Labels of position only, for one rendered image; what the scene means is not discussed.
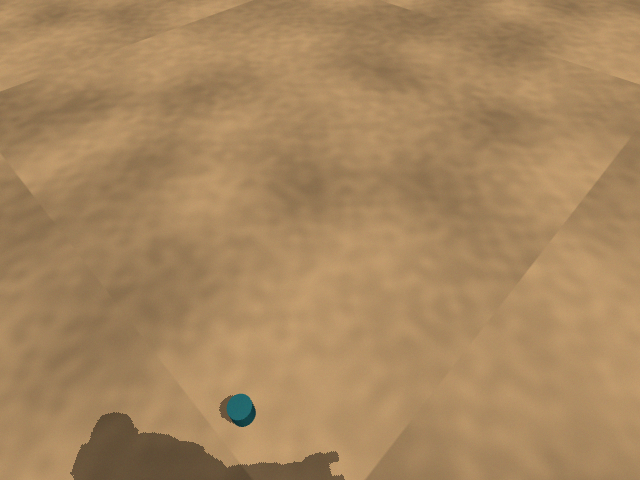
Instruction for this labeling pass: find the tin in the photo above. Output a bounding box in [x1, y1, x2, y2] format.
[227, 394, 256, 427]

